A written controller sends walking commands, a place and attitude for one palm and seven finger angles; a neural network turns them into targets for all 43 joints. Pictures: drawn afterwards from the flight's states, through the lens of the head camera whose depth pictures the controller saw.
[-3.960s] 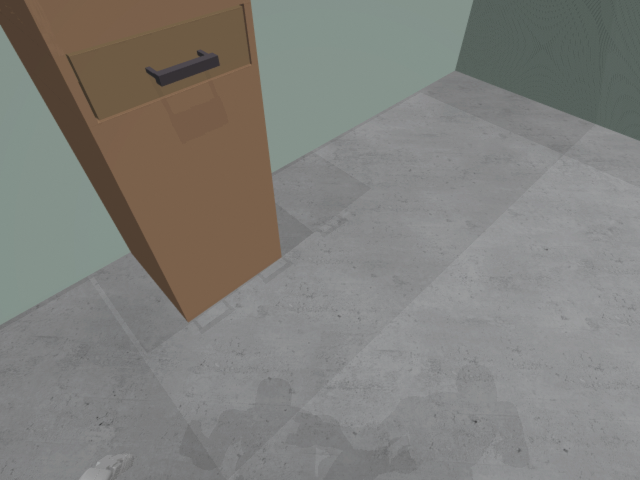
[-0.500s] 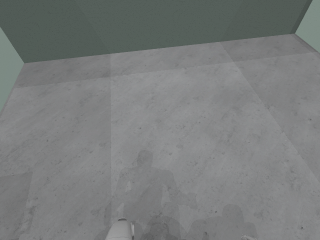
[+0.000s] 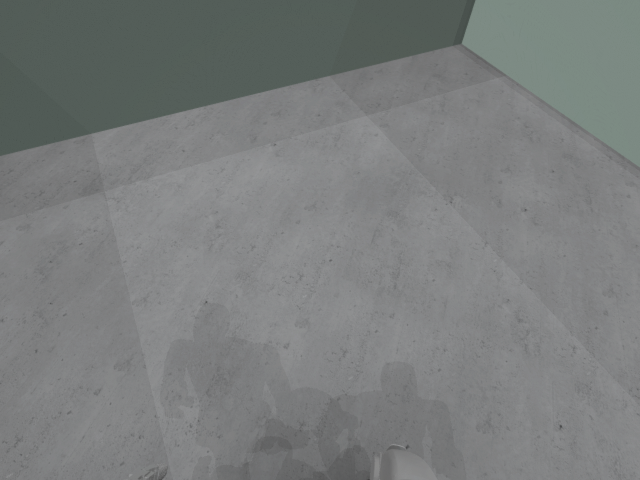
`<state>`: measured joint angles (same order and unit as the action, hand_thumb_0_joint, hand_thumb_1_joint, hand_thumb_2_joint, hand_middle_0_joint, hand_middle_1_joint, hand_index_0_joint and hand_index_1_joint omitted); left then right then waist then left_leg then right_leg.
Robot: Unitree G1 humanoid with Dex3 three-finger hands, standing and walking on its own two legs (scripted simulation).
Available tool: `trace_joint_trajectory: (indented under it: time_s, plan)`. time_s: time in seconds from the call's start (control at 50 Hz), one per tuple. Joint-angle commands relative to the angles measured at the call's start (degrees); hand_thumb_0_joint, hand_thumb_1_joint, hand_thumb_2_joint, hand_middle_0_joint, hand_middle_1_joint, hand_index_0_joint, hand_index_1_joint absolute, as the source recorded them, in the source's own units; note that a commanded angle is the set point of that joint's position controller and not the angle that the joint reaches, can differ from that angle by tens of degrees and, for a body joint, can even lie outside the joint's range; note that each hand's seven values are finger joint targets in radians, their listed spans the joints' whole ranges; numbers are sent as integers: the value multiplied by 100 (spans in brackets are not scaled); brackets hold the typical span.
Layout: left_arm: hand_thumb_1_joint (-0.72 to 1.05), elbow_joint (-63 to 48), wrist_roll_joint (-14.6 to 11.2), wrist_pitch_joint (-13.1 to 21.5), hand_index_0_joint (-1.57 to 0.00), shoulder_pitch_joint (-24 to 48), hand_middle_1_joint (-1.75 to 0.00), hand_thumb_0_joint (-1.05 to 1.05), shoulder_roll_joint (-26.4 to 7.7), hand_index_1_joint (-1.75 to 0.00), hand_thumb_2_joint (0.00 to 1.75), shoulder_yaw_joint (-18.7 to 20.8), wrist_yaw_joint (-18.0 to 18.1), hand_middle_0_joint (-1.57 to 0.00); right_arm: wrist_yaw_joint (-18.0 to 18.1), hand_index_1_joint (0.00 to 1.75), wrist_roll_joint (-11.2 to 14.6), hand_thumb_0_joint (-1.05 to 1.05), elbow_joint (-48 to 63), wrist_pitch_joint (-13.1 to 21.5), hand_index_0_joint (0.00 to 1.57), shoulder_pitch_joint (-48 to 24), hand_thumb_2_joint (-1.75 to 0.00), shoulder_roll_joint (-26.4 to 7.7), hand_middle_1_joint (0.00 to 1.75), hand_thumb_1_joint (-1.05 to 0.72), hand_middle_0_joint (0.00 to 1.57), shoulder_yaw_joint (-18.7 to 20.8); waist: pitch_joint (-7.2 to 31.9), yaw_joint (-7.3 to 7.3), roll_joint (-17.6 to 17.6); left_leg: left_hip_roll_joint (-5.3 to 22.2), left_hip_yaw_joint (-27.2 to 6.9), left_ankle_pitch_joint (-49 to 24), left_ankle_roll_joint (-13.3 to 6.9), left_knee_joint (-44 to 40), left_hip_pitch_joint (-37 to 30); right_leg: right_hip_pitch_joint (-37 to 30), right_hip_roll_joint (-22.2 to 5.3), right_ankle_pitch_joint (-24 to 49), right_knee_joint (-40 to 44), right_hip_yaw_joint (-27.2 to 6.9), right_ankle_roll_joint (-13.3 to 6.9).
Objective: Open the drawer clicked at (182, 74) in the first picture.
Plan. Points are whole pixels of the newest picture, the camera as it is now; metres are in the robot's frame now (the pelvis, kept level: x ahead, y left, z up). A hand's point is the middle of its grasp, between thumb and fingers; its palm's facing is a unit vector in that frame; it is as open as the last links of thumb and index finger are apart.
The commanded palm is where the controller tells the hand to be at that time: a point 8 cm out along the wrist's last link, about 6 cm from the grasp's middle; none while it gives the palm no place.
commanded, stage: walk to a spot facing it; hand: left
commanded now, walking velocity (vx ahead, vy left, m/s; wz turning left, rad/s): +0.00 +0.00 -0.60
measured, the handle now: out of the picture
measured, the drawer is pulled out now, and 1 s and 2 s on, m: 0.00 0.00 0.00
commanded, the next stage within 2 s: turn to face it in 0.02 s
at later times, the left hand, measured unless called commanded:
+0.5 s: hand (223, 447) +0.18 +0.15 -0.18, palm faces +0.06 -0.99 -0.12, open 7.4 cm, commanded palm none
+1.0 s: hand out of the picture +0.11 +0.20 -0.15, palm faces +0.32 -0.91 -0.27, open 7.4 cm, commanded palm none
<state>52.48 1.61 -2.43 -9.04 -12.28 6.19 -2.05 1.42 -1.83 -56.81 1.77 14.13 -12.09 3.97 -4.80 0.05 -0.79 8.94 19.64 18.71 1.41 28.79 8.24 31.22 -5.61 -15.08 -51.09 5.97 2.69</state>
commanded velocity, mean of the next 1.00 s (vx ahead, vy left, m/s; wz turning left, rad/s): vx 0.00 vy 0.00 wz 0.49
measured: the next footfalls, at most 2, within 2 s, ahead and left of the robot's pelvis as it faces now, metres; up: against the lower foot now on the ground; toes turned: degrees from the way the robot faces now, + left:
right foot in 0.10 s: +0.13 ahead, -0.13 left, +0.00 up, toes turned -11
left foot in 0.50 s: +0.13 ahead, +0.10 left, +0.00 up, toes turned +11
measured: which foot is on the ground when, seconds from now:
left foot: down 0.00-0.10, up 0.12-0.48, down 0.50-1.00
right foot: up 0.00-0.08, down 0.10-0.50, up 0.52-1.00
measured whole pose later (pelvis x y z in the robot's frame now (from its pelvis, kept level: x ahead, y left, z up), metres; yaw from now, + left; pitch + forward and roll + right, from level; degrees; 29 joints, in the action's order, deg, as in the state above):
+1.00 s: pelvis +0.05 -0.04 +0.00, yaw +18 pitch +2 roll -1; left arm 51.9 0.2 -2.3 -6.6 -12.3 4.2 1.0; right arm -0.2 -1.7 -54.3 -2.7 12.4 -13.4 5.1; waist -2.7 -2.3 2.3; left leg -3.2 -6.3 8.2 -0.6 28.2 21.4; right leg 17.3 -1.2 -22.0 -37.5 0.2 4.3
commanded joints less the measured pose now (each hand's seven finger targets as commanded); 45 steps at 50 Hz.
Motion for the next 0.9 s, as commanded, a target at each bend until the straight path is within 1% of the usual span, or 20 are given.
trace_joint_trajectory:
  time_s: [0.0,0.02,0.04,0.06,0.08,0.1,0.12,0.14,0.22,0.26,0.38,0.44,0.46,0.48,0.5,0.52,0.58,0.64,0.76,0.88]
  plan:
    - [90,-434,8,114,-20,-96,-30,0,-88,-30,90,-33,-1,-20,-17,30,6,0,388,11,20,87,-90,-921,30,-90,20,223,402,-87,1182,1353,-368,-2924,-519,-291,-272,-639,187,26,1012,168,-103]
    - [90,-421,18,155,-20,-265,-30,0,-182,-30,90,-23,15,-20,-32,30,13,0,407,-15,20,87,-90,-966,30,-90,20,245,533,20,1036,1336,-290,-3228,-424,170,-316,-982,309,125,1344,265,-163]
    - [90,-303,28,212,-20,-742,-30,0,-357,-30,90,13,35,-20,-48,30,29,0,455,-36,20,55,-90,-999,30,-90,20,245,803,313,749,1204,-147,-3370,-235,1062,-161,-1730,425,573,1864,301,-231]
    - [90,-168,66,327,-20,-1231,-30,0,-901,-30,90,106,87,-20,-103,30,77,0,518,-66,20,268,-90,-824,30,-90,20,192,1301,526,-509,857,-73,-2125,59,2532,954,-3201,-244,2129,2289,-581,-508]
    - [90,-91,12,378,-20,-1626,-30,0,-1608,-30,90,248,168,-20,-117,30,95,0,789,-72,20,280,-90,-392,30,-90,20,67,1700,605,-1972,-227,-431,1709,413,4278,2618,-4051,-1769,5028,2416,-2967,-1285]
    - [90,-47,-118,329,-20,-1687,-30,0,-1684,-30,90,238,262,-20,-1,30,150,0,844,-157,20,141,-90,-535,30,-90,20,60,2034,612,-1583,-167,-1522,1993,310,4691,2540,-3913,-1993,5274,2551,-2774,-1627]
    - [90,-107,-108,302,-20,-1292,-30,0,-1298,-30,90,175,336,-20,12,30,144,0,758,-209,20,27,-90,-464,30,-90,20,35,1606,454,-1114,-34,-1768,1514,247,4698,2590,-3543,-1696,4573,2688,-2287,-1493]
    - [90,-232,-74,304,-20,-810,-30,0,-1130,-30,90,106,363,-20,-3,30,114,0,662,-204,20,92,-90,-364,30,-90,20,-24,1551,281,-1150,-40,-1825,1118,244,4745,2676,-3364,-1499,3929,2720,-2170,-1423]
    - [90,-285,-27,388,-20,82,-30,0,-559,-30,90,-198,400,-20,-22,30,76,0,113,-332,20,783,-90,-253,30,-90,20,-91,1059,-327,-532,-143,-1886,257,200,3670,1562,-1792,-896,2870,3025,-641,-1029]
    - [90,-233,-23,387,-20,142,-30,0,-517,-30,90,-250,385,-20,-40,30,90,0,3,-369,20,862,-90,-128,30,-90,20,-134,852,-316,-581,-244,-1725,252,184,2922,1264,-1521,-870,2165,3202,-379,-1019]
    - [90,-18,-17,260,-20,-191,-30,0,-694,-30,90,-145,411,-20,-102,30,115,0,196,-351,20,244,-90,-86,30,-90,20,-90,284,58,-773,-335,-1394,515,167,1762,1366,-1736,-1346,1557,3176,-468,-1151]
    - [90,-51,-62,202,-20,-109,-30,0,-645,-30,90,-93,423,-20,-133,30,87,0,139,-318,20,625,-90,-100,30,-90,20,-50,389,-120,-309,-328,-1342,-433,100,507,679,-1497,-1233,982,2434,-58,-742]
    - [90,-106,-96,153,-20,-142,-30,0,-483,-30,90,-105,406,-20,-147,30,71,0,114,-284,20,825,-90,-310,30,-90,20,-5,379,-204,520,-47,-1932,-1061,-62,-202,496,-1174,-856,299,1749,236,-439]
    - [90,-232,-145,114,-20,-270,-30,0,-159,-30,90,-131,381,-20,-129,30,28,0,194,-241,20,930,-90,-798,30,-90,20,93,319,-209,1990,1070,-3657,-2054,-629,-987,459,-399,-115,-1144,662,517,7]
    - [90,-414,-100,90,-20,88,-30,0,-154,-30,90,-145,385,-20,-96,30,-18,0,230,-266,20,951,-90,-995,30,-90,20,163,178,-349,1998,1603,-4323,-2111,-1201,-1484,750,-195,176,-2064,-559,139,55]
    - [90,-433,-67,86,-20,198,-30,0,-213,-30,90,-135,362,-20,-64,30,-13,0,247,-241,20,807,-90,-948,30,-90,20,157,239,-265,1469,1486,-4209,-1572,-1265,-1545,799,-100,15,-1698,-1140,-260,-10]
    - [90,-270,-30,115,-20,135,-30,0,-254,-30,90,-50,303,-20,11,30,29,0,362,-156,20,380,-90,-686,30,-90,20,100,575,-132,1047,772,-3422,-2105,-953,-1164,266,274,7,-785,-1624,-560,87]
    - [90,-198,-68,129,-20,18,-30,0,-248,-30,90,-56,292,-20,30,30,57,0,411,-109,20,397,-90,-785,30,-90,20,156,1024,-158,533,597,-3167,-2869,-1014,-942,-352,235,62,-642,-1359,-569,215]
    - [90,-296,-89,85,-20,214,-30,0,-339,-30,90,-63,324,-20,-15,30,61,0,383,-172,20,505,-90,-927,30,-90,20,233,1003,-315,831,501,-3580,-2719,-1115,-943,-526,83,161,-853,-626,-611,332]
    - [90,-392,-131,70,-20,162,-30,0,-392,-30,90,-92,348,-20,-75,30,30,0,536,-296,20,140,-90,-1168,30,-90,20,326,905,-265,1050,360,-4102,-1952,-1123,-958,184,-775,384,-1074,527,-600,225]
